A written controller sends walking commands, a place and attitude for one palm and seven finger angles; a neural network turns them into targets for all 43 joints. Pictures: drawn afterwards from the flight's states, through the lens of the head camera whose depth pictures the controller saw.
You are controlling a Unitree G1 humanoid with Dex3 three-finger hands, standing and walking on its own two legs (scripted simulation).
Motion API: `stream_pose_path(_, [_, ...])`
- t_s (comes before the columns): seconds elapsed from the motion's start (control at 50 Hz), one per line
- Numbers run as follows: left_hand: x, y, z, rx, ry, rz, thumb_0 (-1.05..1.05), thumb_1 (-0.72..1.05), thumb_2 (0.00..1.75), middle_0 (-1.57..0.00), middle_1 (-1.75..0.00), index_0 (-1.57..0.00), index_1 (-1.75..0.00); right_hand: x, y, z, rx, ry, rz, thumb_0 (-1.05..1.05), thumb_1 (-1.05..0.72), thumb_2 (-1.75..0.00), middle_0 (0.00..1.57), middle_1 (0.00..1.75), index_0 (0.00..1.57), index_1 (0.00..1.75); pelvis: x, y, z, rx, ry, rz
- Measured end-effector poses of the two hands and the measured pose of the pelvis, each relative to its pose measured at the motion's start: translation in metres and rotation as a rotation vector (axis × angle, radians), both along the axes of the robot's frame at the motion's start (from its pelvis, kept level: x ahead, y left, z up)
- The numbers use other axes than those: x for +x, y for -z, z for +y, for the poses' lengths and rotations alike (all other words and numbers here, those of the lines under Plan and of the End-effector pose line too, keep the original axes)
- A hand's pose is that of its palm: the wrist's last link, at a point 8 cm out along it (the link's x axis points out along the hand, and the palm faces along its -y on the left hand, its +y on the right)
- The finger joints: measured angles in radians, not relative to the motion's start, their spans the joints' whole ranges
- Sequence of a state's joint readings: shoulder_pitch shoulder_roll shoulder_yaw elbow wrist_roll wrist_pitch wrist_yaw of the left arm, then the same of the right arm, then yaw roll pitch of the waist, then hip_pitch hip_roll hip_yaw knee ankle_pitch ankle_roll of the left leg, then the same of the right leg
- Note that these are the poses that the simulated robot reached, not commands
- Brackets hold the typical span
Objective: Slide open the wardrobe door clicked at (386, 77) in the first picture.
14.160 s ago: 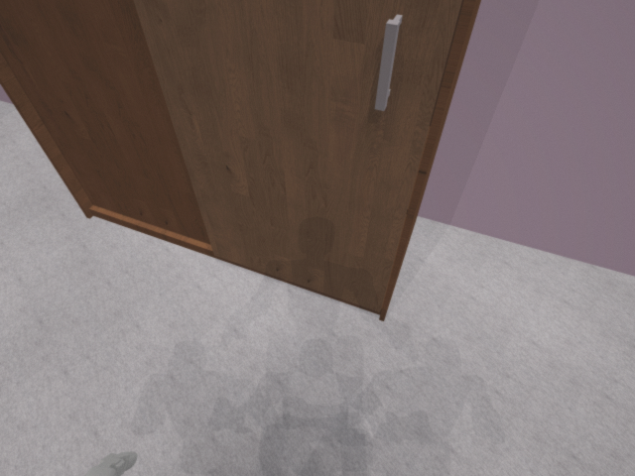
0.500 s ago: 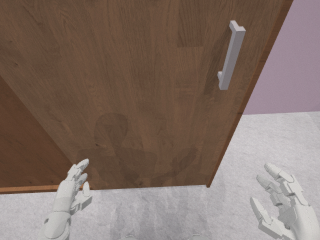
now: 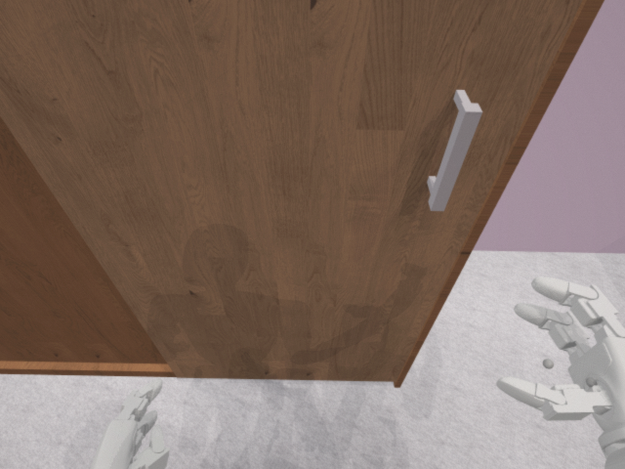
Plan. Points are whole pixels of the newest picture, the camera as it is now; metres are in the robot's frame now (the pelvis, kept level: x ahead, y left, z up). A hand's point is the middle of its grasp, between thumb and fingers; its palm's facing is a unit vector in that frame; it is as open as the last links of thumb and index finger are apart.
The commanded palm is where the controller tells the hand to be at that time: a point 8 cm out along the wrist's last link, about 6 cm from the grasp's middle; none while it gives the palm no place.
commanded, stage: raise the hand with hooked fingers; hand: right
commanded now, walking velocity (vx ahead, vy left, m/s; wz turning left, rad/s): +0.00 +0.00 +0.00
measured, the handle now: (448, 153) +0.47 -0.15 +0.18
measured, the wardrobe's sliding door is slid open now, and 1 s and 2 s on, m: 0.00 0.00 0.00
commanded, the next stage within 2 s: move the hooked fingers beside the handle in 1.10 s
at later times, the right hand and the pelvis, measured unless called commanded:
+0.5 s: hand (615, 283) +0.27 -0.27 +0.18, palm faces +0.09 +0.99 -0.08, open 13.9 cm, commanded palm +0.24 -0.31 +0.19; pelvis +0.01 +0.01 +0.02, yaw -1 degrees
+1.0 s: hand (608, 255) +0.29 -0.26 +0.20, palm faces +0.09 +0.99 -0.07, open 14.0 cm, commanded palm +0.25 -0.30 +0.21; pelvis +0.01 +0.02 +0.02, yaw +0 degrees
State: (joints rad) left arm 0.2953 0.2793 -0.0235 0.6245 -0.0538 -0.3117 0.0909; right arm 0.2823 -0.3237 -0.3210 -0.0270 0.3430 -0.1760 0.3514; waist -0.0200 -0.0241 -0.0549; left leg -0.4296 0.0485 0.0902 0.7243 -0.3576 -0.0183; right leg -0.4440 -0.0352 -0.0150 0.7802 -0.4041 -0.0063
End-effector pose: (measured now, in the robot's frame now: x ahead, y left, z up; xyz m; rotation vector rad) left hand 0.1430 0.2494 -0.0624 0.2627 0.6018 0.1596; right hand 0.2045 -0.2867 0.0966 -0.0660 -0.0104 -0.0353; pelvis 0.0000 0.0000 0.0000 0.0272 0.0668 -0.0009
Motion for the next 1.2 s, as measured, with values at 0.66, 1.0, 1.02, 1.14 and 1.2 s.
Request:
stream_pose_path(0.66, [0.038,-0.019,-0.017,-0.072,0.061,-0.048,0.02,0.90,0.90,-0.20,-0.30,-0.20,-0.30,0.059,-0.114,-0.041,-0.028,0.043,-0.086,-0.01,0.50,-0.31,0.30,1.20,0.30,1.20,0.010,-0.024,0.011,-0.016,0.006,-0.093])
stream_pose_path(1.0, [0.039,-0.024,-0.001,-0.057,0.025,-0.064,0.02,0.90,0.90,-0.20,-0.30,-0.20,-0.30,0.059,-0.105,-0.028,-0.011,0.053,-0.077,-0.01,0.50,-0.30,0.30,1.20,0.30,1.20,0.012,-0.024,0.016,-0.020,-0.005,-0.097])
stream_pose_path(1.02, [0.040,-0.024,-0.003,-0.060,0.027,-0.067,0.02,0.90,0.90,-0.20,-0.30,-0.20,-0.30,0.059,-0.106,-0.029,-0.013,0.054,-0.077,-0.01,0.50,-0.30,0.30,1.20,0.30,1.20,0.012,-0.024,0.016,-0.020,-0.005,-0.098])
stream_pose_path(1.14, [0.043,-0.024,-0.009,-0.079,0.040,-0.076,0.02,0.90,0.90,-0.20,-0.30,-0.20,-0.30,0.058,-0.109,-0.030,-0.012,0.045,-0.064,-0.01,0.50,-0.30,0.30,1.20,0.30,1.20,0.011,-0.024,0.016,-0.020,-0.003,-0.099])
stream_pose_path(1.2, [0.044,-0.024,-0.011,-0.083,0.044,-0.077,0.02,0.90,0.90,-0.20,-0.30,-0.20,-0.30,0.057,-0.109,-0.030,-0.011,0.042,-0.062,-0.01,0.50,-0.30,0.30,1.20,0.30,1.20,0.010,-0.024,0.016,-0.020,-0.003,-0.098])
